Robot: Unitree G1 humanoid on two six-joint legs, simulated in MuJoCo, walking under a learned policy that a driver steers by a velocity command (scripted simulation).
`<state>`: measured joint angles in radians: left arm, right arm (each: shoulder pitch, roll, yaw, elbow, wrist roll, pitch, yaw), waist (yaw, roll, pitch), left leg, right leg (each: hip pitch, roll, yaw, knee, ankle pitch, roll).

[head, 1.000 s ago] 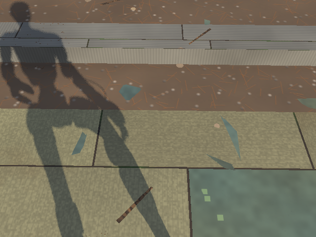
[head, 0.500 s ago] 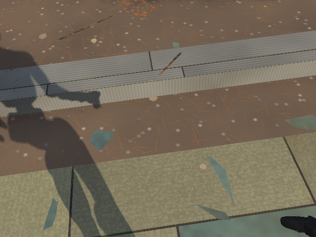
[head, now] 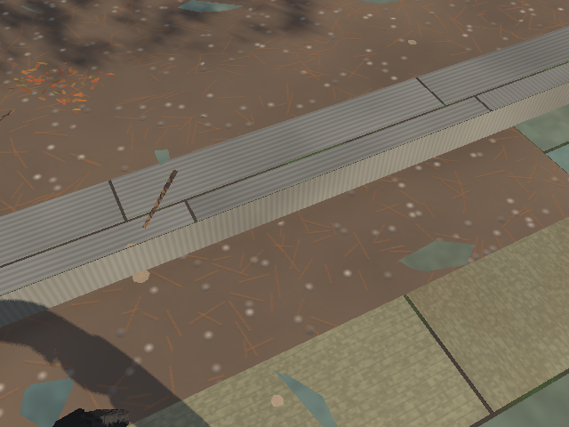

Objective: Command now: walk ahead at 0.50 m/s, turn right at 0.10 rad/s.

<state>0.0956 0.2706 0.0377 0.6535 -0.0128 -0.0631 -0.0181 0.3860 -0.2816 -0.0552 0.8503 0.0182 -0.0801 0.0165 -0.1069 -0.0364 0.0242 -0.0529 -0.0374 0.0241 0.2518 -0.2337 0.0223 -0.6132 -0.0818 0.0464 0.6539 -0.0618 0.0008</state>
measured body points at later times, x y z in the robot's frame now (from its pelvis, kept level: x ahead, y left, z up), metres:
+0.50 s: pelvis +0.27 -0.05 +0.00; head +0.29 -0.06 +0.45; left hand +0.29 +0.24 -0.12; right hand +0.46 -0.29 -0.10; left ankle +0.45 +0.12 -0.69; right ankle +0.19 -0.14 -0.74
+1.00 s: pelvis +0.55 +0.02 +0.00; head +0.58 +0.04 +0.45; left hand +0.69 +0.32 -0.08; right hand +0.70 -0.25 -0.10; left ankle +0.49 +0.09 -0.74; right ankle +0.77 -0.11 -0.70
